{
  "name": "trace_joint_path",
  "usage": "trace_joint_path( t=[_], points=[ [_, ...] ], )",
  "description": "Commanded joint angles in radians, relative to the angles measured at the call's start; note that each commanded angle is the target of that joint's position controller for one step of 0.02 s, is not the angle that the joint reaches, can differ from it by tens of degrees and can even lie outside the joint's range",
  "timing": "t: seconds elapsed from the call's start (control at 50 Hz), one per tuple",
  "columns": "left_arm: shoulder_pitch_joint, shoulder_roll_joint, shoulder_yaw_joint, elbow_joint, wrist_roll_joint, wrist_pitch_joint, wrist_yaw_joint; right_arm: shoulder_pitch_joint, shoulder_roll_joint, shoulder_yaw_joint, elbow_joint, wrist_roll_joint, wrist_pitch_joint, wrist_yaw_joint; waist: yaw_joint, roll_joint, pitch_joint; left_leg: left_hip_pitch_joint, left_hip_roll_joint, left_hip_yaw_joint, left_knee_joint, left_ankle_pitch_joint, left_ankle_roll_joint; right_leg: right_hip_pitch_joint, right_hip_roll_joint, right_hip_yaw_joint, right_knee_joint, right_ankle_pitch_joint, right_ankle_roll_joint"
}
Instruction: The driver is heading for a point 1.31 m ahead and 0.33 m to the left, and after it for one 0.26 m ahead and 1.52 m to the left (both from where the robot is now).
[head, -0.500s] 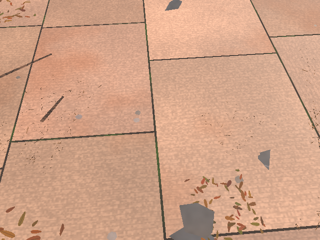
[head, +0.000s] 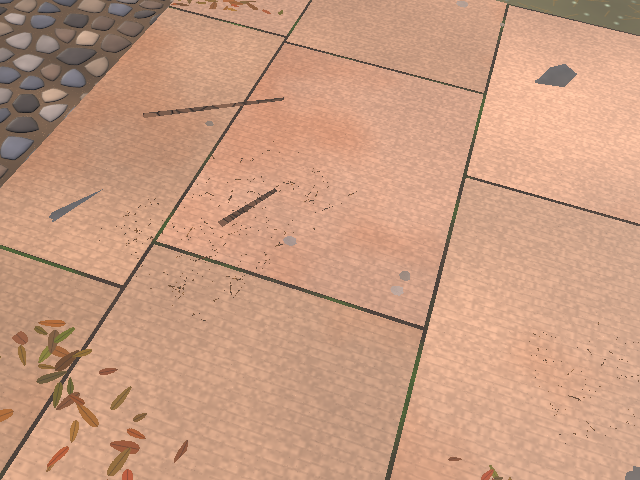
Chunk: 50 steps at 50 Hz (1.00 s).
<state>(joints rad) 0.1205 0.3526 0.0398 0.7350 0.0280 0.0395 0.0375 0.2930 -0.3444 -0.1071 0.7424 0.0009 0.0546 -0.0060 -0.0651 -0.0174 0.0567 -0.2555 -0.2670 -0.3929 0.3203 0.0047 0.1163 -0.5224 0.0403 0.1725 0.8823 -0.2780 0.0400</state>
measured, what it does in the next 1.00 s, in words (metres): steps on the spot, turning left: right foot, then left foot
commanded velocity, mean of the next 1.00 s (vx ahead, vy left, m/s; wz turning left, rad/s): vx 0.04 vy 0.00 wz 0.56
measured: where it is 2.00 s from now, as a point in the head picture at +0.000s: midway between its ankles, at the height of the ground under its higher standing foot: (364, 351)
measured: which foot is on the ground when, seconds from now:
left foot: down 0.00-0.22, up 0.24-0.72, down 0.74-1.00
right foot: up 0.00-0.22, down 0.24-0.74, up 0.76-1.00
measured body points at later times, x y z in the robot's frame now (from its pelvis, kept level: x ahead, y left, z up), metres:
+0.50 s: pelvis +0.05 -0.09 +0.00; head +0.09 -0.09 +0.45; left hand +0.08 +0.23 -0.08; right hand +0.27 -0.32 -0.13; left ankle -0.03 +0.04 -0.66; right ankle +0.10 -0.16 -0.74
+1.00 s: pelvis +0.05 -0.05 +0.00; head +0.05 -0.03 +0.45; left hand -0.08 +0.20 -0.14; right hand +0.31 -0.17 -0.09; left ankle -0.02 +0.01 -0.74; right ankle +0.08 -0.18 -0.66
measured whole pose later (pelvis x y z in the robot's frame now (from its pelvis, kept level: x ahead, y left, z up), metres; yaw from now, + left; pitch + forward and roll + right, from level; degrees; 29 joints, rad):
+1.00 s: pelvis +0.05 -0.05 +0.00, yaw +29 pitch -1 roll +0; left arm 0.37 0.30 0.07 0.82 0.02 0.08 -0.05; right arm 0.11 -0.22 0.01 0.75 -0.03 0.02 -0.03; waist 0.06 -0.03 0.03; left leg -0.09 0.00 0.13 0.34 -0.24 0.05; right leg -0.44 -0.04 -0.03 1.07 -0.35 0.02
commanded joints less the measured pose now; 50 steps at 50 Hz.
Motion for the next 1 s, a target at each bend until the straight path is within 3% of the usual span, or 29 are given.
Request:
trace_joint_path(
  t=[0.02, 0.14, 0.18, 0.2, 0.22, 0.24, 0.26, 0.28, 0.3, 0.34, 0.38, 0.44, 0.54, 0.66, 0.7, 0.72, 0.74, 0.76, 0.78, 0.8, 0.82, 0.84, 0.88, 0.9, 0.92, 0.94, 0.96, 1.0],
  points=[
    [-0.051, 0.096, 0.018, -0.074, -0.006, -0.026, 0.003, 0.058, -0.166, -0.039, -0.035, -0.007, -0.007, -0.002, -0.010, 0.141, -0.095, 0.237, 0.281, -0.327, -0.045, -0.216, -0.035, -0.120, 0.019, 0.018, -0.042, -0.036, -0.015],
    [-0.041, 0.128, 0.019, -0.066, -0.023, -0.044, 0.007, 0.008, -0.203, -0.040, -0.043, -0.019, -0.005, 0.008, 0.014, 0.134, -0.093, 0.124, 0.252, -0.407, -0.006, -0.093, -0.005, 0.102, 0.072, 0.018, -0.222, -0.056, -0.032],
    [-0.012, 0.133, 0.020, -0.061, -0.031, -0.047, 0.018, -0.038, -0.200, -0.036, -0.050, -0.021, -0.007, 0.014, 0.041, 0.139, -0.082, 0.032, 0.215, -0.426, -0.016, -0.183, -0.039, 0.261, 0.081, 0.016, -0.372, -0.031, -0.030],
    [-0.009, 0.139, 0.021, -0.061, -0.033, -0.050, 0.027, -0.047, -0.187, -0.032, -0.047, -0.019, -0.011, 0.017, 0.050, 0.119, -0.074, -0.033, 0.175, -0.413, -0.003, -0.332, -0.074, 0.359, 0.063, 0.024, -0.484, 0.026, -0.031],
    [-0.024, 0.152, 0.025, -0.067, -0.034, -0.051, 0.038, -0.015, -0.166, -0.026, -0.032, -0.013, -0.020, 0.017, 0.043, 0.052, -0.087, -0.104, 0.109, -0.347, 0.051, -0.542, -0.119, 0.473, 0.007, 0.045, -0.597, 0.075, -0.040],
    [-0.010, 0.196, 0.034, -0.090, -0.033, -0.045, 0.046, 0.050, -0.128, -0.016, -0.025, -0.003, -0.030, 0.011, 0.031, -0.028, -0.165, -0.141, 0.055, -0.205, 0.218, -0.637, -0.157, 0.569, -0.177, 0.186, -0.643, -0.069, -0.084],
    [-0.050, 0.261, 0.037, -0.126, -0.024, -0.039, 0.043, 0.070, -0.106, -0.017, -0.041, 0.011, -0.033, 0.007, 0.028, -0.159, -0.202, -0.219, -0.037, 0.058, 0.520, -0.640, -0.180, 0.553, -0.403, 0.394, -0.699, -0.137, -0.187],
    [-0.074, 0.229, 0.035, -0.111, -0.005, -0.032, 0.034, -0.015, -0.205, -0.031, -0.051, -0.026, -0.035, 0.008, 0.052, -0.101, -0.114, -0.291, 0.042, 0.154, 0.659, -0.537, -0.188, 0.415, -0.401, 0.382, -0.712, -0.037, -0.257],
    [-0.072, 0.170, 0.026, -0.101, -0.008, -0.029, 0.028, -0.032, -0.207, -0.031, -0.055, -0.038, -0.029, 0.017, 0.042, -0.091, -0.088, -0.267, 0.105, 0.175, 0.750, -0.477, -0.178, 0.371, -0.357, 0.267, -0.665, 0.088, -0.258],
    [-0.083, 0.122, 0.009, -0.117, -0.013, -0.021, 0.017, 0.028, -0.171, -0.022, -0.022, -0.032, -0.003, 0.035, 0.028, -0.073, -0.060, -0.267, 0.122, 0.233, 0.904, -0.400, -0.169, 0.333, -0.254, 0.066, -0.619, 0.227, -0.222],
    [-0.051, 0.102, 0.001, -0.122, -0.008, -0.016, 0.016, 0.020, -0.159, -0.013, -0.023, -0.015, 0.012, 0.051, 0.042, -0.083, -0.043, -0.303, 0.160, 0.282, 0.937, -0.379, -0.171, 0.360, -0.233, -0.015, -0.602, 0.317, -0.223],
    [0.034, 0.110, 0.010, -0.101, 0.000, -0.018, 0.010, -0.051, -0.129, 0.002, -0.046, -0.008, 0.019, 0.060, 0.084, -0.110, -0.031, -0.358, 0.211, 0.327, 0.845, -0.369, -0.187, 0.460, -0.242, -0.068, -0.586, 0.385, -0.218],
    [0.100, 0.110, 0.028, -0.081, 0.001, -0.026, -0.004, -0.124, -0.087, 0.020, -0.081, -0.006, 0.025, 0.072, 0.105, -0.141, -0.063, -0.323, 0.270, 0.379, 0.704, -0.397, -0.188, 0.514, -0.303, -0.127, -0.558, 0.506, -0.241],
    [0.105, 0.120, 0.040, -0.058, -0.002, -0.035, -0.031, -0.145, -0.042, 0.043, -0.093, 0.000, 0.026, 0.055, 0.091, -0.178, -0.109, -0.082, 0.229, 0.436, 0.431, -0.452, -0.125, 0.437, -0.322, -0.182, -0.475, 0.603, -0.239],
    [0.125, 0.124, 0.040, -0.038, -0.013, -0.027, -0.036, -0.125, -0.032, 0.050, -0.082, -0.007, 0.018, 0.043, 0.076, -0.176, -0.111, 0.017, 0.211, 0.427, 0.237, -0.395, -0.099, 0.410, -0.310, -0.179, -0.410, 0.615, -0.220],
    [0.124, 0.112, 0.033, -0.026, -0.025, -0.020, -0.037, -0.079, -0.024, 0.056, -0.060, -0.021, 0.007, 0.033, 0.040, -0.136, -0.112, 0.133, 0.218, 0.412, 0.017, -0.222, -0.085, 0.351, -0.289, -0.196, -0.360, 0.570, -0.180],
    [0.180, 0.044, 0.012, -0.016, -0.028, -0.020, -0.043, -0.052, -0.061, 0.055, -0.045, -0.043, -0.007, 0.022, 0.042, 0.007, -0.162, 0.327, 0.361, 0.245, -0.103, -0.104, -0.065, 0.221, -0.243, -0.230, -0.267, 0.351, -0.115],
    [0.246, -0.101, -0.033, -0.049, -0.021, -0.024, -0.059, -0.113, -0.114, 0.064, -0.072, -0.037, -0.018, 0.011, 0.104, 0.268, -0.191, 0.426, 0.669, -0.010, -0.024, 0.387, 0.027, 0.048, -0.127, -0.294, -0.177, -0.280, -0.043],
    [0.202, -0.023, -0.016, -0.014, -0.020, -0.003, -0.047, -0.087, -0.059, 0.072, -0.047, -0.020, -0.026, -0.007, 0.022, 0.166, -0.200, 0.238, 0.654, 0.119, 0.009, 0.393, 0.125, 0.188, -0.128, -0.178, -0.132, -0.327, -0.039],
    [0.175, 0.023, 0.001, -0.021, -0.038, 0.005, -0.048, -0.151, -0.045, 0.080, -0.039, -0.025, -0.028, -0.014, 0.057, 0.176, -0.117, 0.203, 0.595, 0.190, 0.003, 0.346, 0.118, 0.165, -0.096, -0.158, -0.073, -0.298, -0.045],
    [0.172, 0.067, 0.022, -0.011, -0.036, 0.006, -0.049, -0.198, -0.056, 0.077, -0.037, -0.026, -0.023, -0.022, 0.066, 0.186, -0.060, 0.176, 0.549, 0.254, -0.002, 0.313, 0.090, 0.118, -0.077, -0.158, -0.006, -0.253, -0.045],
    [0.197, 0.099, 0.038, 0.007, -0.027, 0.008, -0.050, -0.211, -0.073, 0.072, -0.037, -0.023, -0.018, -0.031, 0.077, 0.199, -0.043, 0.184, 0.518, 0.304, 0.006, 0.348, 0.067, 0.084, -0.062, -0.167, 0.062, -0.215, -0.042],
    [0.256, 0.084, 0.046, 0.037, -0.016, 0.019, -0.052, -0.206, -0.057, 0.074, -0.043, -0.014, -0.010, -0.039, 0.082, 0.167, -0.055, 0.178, 0.515, 0.371, 0.014, 0.386, 0.069, 0.070, -0.049, -0.182, 0.190, -0.192, -0.021],
    [0.258, 0.076, 0.047, 0.037, -0.015, 0.022, -0.057, -0.163, -0.054, 0.071, -0.040, -0.021, -0.012, -0.034, 0.059, 0.150, -0.084, 0.211, 0.520, 0.359, -0.045, 0.049, 0.065, 0.038, -0.067, -0.186, 0.217, -0.163, -0.021],
    [0.224, 0.071, 0.049, 0.022, -0.011, 0.026, -0.068, -0.142, -0.056, 0.067, -0.034, -0.026, -0.017, -0.031, 0.038, 0.169, -0.062, 0.224, 0.531, 0.316, -0.122, -0.307, 0.057, -0.024, -0.085, -0.191, 0.223, -0.132, -0.022],
    [0.174, 0.076, 0.054, -0.003, -0.009, 0.028, -0.081, -0.135, -0.067, 0.062, -0.028, -0.029, -0.026, -0.028, 0.026, 0.198, -0.019, 0.235, 0.548, 0.272, -0.188, -0.512, 0.048, -0.099, -0.095, -0.194, 0.219, -0.101, -0.021],
    [0.135, 0.077, 0.059, -0.021, -0.008, 0.027, -0.092, -0.122, -0.072, 0.057, -0.021, -0.031, -0.040, -0.026, 0.017, 0.196, 0.013, 0.256, 0.563, 0.246, -0.228, -0.600, 0.041, -0.161, -0.103, -0.187, 0.212, -0.070, -0.021],
    [0.111, 0.051, 0.062, -0.034, -0.007, 0.019, -0.106, -0.088, -0.068, 0.050, -0.003, -0.037, -0.072, -0.025, 0.020, 0.148, 0.031, 0.316, 0.587, 0.252, -0.251, -0.600, 0.036, -0.245, -0.114, -0.170, 0.203, -0.023, -0.024]
  ],
)
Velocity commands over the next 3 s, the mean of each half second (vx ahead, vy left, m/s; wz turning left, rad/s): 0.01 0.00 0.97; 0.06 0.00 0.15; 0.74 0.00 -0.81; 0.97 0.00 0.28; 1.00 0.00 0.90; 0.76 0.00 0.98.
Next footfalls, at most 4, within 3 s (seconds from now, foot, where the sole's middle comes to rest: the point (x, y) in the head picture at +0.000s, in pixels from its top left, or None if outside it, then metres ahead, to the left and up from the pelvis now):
0.24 right None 0.14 -0.15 -0.78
0.74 left None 0.01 0.03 -0.78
1.42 right None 0.41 -0.15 -0.78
1.90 left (322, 305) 0.86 -0.08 -0.78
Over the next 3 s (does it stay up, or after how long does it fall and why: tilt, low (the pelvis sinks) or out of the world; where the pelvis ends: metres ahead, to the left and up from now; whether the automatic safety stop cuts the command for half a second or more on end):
stays up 1.51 0.24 -0.01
